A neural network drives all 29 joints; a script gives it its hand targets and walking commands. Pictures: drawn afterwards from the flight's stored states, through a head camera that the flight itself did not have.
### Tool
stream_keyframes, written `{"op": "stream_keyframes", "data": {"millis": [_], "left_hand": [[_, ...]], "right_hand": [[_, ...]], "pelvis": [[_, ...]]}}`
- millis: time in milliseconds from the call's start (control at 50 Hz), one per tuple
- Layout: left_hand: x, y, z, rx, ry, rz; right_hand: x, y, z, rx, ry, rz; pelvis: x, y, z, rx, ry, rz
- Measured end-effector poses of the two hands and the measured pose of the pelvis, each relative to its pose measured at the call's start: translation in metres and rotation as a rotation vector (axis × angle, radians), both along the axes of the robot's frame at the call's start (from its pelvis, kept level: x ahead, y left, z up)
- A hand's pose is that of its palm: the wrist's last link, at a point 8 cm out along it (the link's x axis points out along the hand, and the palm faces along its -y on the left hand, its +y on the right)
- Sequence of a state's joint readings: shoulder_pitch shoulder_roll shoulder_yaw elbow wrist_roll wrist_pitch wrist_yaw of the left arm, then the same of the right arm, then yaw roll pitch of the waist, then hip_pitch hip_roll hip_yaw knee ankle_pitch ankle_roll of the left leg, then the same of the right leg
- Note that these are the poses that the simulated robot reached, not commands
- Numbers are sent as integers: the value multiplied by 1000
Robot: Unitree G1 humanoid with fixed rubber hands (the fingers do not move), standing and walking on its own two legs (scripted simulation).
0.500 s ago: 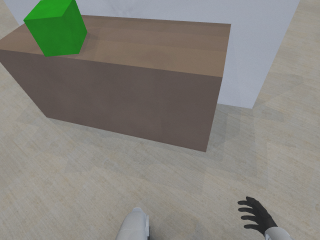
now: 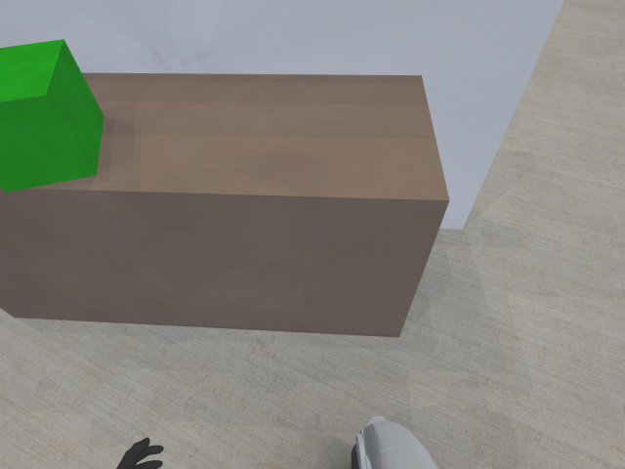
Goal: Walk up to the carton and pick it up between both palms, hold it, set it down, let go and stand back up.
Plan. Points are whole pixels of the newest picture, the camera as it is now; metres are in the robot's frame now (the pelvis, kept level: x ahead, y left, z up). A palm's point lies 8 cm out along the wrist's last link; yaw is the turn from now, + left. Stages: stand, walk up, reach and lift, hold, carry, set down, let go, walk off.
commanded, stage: walk up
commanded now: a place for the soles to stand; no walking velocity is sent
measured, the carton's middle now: (35, 114) +0.86 +0.53 +0.00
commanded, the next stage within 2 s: none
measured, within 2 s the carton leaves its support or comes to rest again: neither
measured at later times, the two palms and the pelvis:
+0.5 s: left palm out of the picture +0.16 +0.44 -0.12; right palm (375, 337) +0.31 -0.11 -0.11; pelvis +0.16 +0.14 -0.02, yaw +0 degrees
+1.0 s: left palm out of the picture +0.38 +0.53 -0.09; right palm (304, 335) +0.34 +0.00 -0.14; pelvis +0.28 +0.27 -0.01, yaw -5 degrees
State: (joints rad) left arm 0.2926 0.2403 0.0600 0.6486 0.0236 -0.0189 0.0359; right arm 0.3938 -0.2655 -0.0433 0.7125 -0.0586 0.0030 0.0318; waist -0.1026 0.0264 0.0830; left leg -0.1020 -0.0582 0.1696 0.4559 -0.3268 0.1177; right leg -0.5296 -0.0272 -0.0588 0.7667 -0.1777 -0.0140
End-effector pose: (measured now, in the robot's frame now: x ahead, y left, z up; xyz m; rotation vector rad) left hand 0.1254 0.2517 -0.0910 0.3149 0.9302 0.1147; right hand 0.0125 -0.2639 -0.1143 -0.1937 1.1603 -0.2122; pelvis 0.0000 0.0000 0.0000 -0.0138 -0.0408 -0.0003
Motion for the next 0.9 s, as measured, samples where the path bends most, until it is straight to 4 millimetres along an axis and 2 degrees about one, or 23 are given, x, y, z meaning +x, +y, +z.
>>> {"op": "stream_keyframes", "data": {"millis": [80, 120, 180, 280, 340, 420, 500, 540, 580, 680, 760, 840, 900], "left_hand": [[46, -2, -3, 12, -41, -31], [59, 4, -8, 31, -68, -21], [50, 25, -11, 74, -41, 45], [13, 67, -1, 117, 99, 126], [4, 95, 1, 123, 153, 146], [10, 136, -4, 120, 179, 166], [34, 184, -25, 106, 196, 164], [53, 206, -40, 102, 215, 137], [79, 216, -44, 82, 212, 125], [166, 223, -24, 41, 95, 46], [224, 225, -5, 38, 12, -26], [264, 228, -1, 56, -53, -71], [273, 240, -4, 96, -63, -69]], "right_hand": [[14, 17, -22, 41, 41, -11], [28, 23, -35, 49, 68, 27], [66, 31, -37, 51, 76, 93], [161, 46, -13, 45, -82, 164], [207, 67, 0, 57, -164, 185], [255, 107, 9, 60, -215, 218], [295, 153, 9, 32, -260, 226], [303, 172, 4, 11, -282, 204], [297, 188, 1, 10, -266, 159], [265, 207, -1, 2, -141, 42], [251, 218, -8, 6, -66, -14], [256, 226, -27, 28, -26, -30], [275, 237, -40, 38, 1, 2]], "pelvis": [[32, 9, -12, 0, 0, -11], [45, 12, -22, -7, -7, -17], [59, 21, -23, 0, -31, -1], [85, 48, -8, 11, -33, -1], [102, 67, -5, 11, -23, -1], [127, 98, -7, 0, -11, 1], [160, 142, -21, -17, -3, -9], [172, 162, -31, 3, -14, -16], [183, 176, -31, -7, -17, -25], [209, 203, -15, -7, -14, -43], [228, 220, -10, -3, -5, -61], [251, 231, -20, 13, -6, -84], [265, 241, -27, -5, -19, -84]]}}
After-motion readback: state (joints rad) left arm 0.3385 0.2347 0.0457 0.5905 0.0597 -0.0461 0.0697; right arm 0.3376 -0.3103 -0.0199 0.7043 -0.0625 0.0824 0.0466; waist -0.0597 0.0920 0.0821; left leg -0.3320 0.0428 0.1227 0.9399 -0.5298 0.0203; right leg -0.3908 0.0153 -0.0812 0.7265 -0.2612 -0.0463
